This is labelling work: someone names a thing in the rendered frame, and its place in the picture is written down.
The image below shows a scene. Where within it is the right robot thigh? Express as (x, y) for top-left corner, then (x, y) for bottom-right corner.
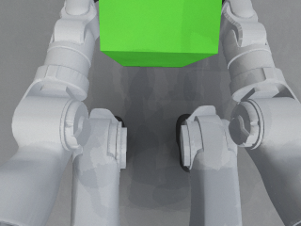
(180, 114), (243, 226)

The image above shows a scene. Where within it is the robot right forearm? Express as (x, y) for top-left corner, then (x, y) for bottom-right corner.
(219, 0), (300, 104)

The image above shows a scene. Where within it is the robot left forearm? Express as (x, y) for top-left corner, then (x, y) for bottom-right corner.
(11, 0), (100, 138)

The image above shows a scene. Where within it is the right robot upper arm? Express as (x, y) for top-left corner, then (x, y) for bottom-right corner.
(228, 97), (301, 226)

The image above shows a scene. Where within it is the robot right shin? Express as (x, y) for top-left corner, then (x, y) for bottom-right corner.
(186, 105), (238, 168)

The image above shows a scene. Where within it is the left robot upper arm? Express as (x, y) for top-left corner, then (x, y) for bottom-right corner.
(0, 95), (91, 226)

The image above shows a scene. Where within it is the carton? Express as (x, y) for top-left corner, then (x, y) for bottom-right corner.
(99, 0), (222, 68)

